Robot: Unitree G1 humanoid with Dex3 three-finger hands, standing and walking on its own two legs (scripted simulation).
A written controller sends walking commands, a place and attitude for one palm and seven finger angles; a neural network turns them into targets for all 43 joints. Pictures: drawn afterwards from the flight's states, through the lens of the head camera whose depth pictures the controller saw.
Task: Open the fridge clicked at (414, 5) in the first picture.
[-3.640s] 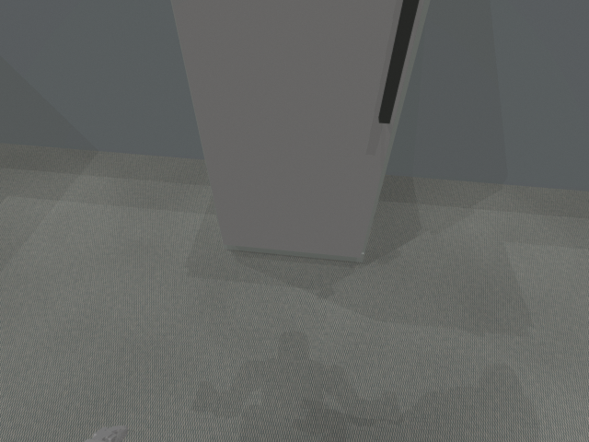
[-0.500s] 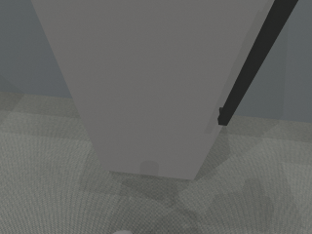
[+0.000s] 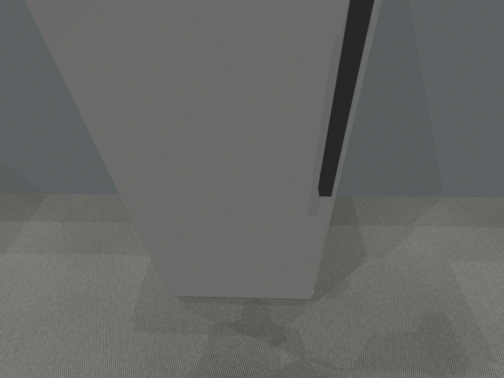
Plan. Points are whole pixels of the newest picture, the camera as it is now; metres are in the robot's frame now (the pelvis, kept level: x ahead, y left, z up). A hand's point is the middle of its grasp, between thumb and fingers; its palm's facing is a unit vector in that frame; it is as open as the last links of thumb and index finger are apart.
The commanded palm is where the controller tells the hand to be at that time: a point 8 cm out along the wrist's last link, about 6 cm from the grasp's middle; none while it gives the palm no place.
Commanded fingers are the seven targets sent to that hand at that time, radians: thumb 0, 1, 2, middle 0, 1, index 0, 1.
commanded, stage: come to a stop and stand still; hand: right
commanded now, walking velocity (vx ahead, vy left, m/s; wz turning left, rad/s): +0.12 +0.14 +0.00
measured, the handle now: (337, 106) +0.55 -0.13 +0.18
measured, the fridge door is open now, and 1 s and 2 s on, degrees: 0 0 0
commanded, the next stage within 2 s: look again from close up in 1.00 s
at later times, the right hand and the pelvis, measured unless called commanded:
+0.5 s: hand out of the picture +0.01 -0.13 -0.19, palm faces +0.05 +0.99 -0.16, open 7.3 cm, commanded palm none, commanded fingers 0.00 -0.90 -0.90 0.20 0.30 0.20 0.30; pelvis +0.01 +0.03 -0.01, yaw +0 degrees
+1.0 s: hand out of the picture -0.01 -0.15 -0.17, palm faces +0.02 +0.98 -0.19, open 7.4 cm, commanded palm none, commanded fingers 0.00 -0.90 -0.90 0.20 0.30 0.20 0.30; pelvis +0.01 +0.01 +0.00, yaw +1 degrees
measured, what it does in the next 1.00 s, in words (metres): steps on the spot: left foot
